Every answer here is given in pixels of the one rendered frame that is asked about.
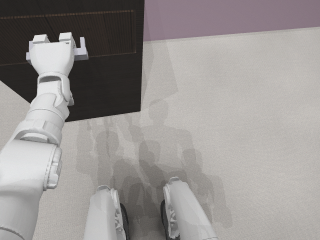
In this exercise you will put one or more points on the left robot upper arm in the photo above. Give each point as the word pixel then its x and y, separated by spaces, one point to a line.
pixel 27 169

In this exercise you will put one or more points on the cabinet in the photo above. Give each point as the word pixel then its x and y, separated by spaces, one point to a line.
pixel 102 85

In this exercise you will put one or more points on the left robot forearm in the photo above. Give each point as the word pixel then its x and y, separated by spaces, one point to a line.
pixel 48 111

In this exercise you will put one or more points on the handle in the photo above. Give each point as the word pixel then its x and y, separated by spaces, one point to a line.
pixel 79 53

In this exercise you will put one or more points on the right robot thigh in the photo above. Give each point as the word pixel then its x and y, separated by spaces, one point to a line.
pixel 192 221

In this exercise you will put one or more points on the drawer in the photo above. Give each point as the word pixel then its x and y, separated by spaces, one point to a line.
pixel 105 32

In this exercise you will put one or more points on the left robot foot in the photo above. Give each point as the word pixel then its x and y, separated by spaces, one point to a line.
pixel 125 221

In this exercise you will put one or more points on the left robot hand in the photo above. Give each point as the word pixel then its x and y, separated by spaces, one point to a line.
pixel 58 57

